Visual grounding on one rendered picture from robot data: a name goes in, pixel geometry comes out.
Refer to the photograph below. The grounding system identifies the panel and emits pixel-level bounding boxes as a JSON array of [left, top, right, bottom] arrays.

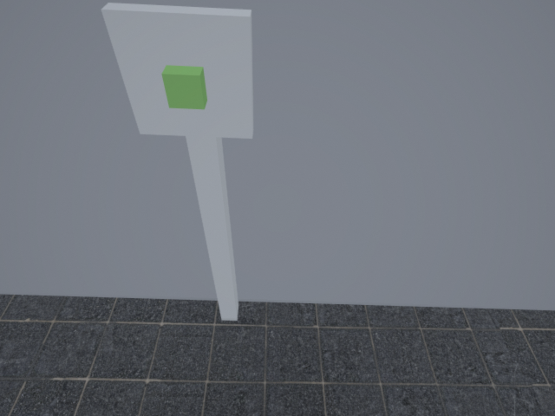
[[101, 3, 253, 321]]

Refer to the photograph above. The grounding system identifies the button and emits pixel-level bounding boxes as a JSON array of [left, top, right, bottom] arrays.
[[162, 65, 207, 109]]

